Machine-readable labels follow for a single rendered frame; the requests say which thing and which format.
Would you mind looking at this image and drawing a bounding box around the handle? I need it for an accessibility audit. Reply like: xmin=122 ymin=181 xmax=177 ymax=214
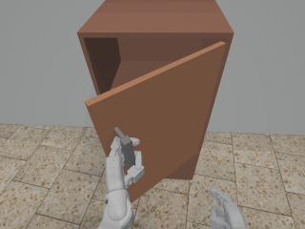
xmin=113 ymin=127 xmax=135 ymax=170

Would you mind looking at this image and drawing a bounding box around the right robot hand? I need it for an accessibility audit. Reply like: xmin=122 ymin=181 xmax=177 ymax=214
xmin=209 ymin=188 xmax=247 ymax=229

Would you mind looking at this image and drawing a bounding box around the cupboard door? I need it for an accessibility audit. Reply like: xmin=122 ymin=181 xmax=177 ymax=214
xmin=85 ymin=41 xmax=226 ymax=203

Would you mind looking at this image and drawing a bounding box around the left robot hand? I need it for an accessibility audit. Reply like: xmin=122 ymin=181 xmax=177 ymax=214
xmin=105 ymin=136 xmax=145 ymax=193

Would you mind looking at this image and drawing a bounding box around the robot left forearm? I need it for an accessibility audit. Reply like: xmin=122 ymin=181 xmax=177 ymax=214
xmin=96 ymin=189 xmax=134 ymax=229

